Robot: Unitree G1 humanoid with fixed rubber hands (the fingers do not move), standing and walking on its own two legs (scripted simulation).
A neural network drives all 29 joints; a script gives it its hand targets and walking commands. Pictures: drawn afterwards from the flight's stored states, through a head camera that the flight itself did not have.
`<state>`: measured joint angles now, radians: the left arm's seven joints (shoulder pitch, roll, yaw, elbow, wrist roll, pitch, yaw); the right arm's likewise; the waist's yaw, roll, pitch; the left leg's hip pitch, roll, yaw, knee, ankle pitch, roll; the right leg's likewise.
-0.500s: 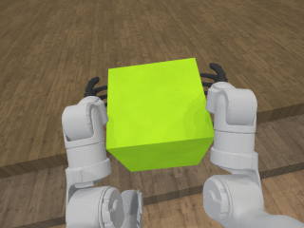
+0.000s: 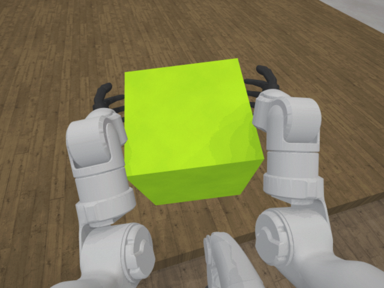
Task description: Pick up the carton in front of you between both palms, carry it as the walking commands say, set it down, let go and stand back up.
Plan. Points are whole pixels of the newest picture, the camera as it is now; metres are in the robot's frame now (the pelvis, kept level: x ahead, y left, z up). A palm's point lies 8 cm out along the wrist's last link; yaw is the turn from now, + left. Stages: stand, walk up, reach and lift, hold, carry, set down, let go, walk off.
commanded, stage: carry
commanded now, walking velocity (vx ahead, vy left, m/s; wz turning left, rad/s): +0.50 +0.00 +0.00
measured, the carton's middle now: (190, 142) +0.40 -0.04 +0.10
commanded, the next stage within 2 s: none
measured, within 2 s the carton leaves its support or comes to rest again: neither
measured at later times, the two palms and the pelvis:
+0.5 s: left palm out of the picture +0.82 +0.17 +0.34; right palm out of the picture +0.79 -0.11 +0.35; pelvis +0.43 +0.06 +0.13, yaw -2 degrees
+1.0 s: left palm out of the picture +1.12 +0.25 +0.45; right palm out of the picture +1.12 -0.03 +0.46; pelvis +0.77 +0.10 +0.22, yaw -1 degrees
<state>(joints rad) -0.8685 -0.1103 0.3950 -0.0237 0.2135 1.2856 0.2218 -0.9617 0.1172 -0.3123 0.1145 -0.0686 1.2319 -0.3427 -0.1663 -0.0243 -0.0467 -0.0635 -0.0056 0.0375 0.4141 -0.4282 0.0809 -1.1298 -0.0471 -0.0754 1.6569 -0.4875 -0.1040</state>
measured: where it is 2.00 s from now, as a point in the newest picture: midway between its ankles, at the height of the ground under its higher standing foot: (122, 104)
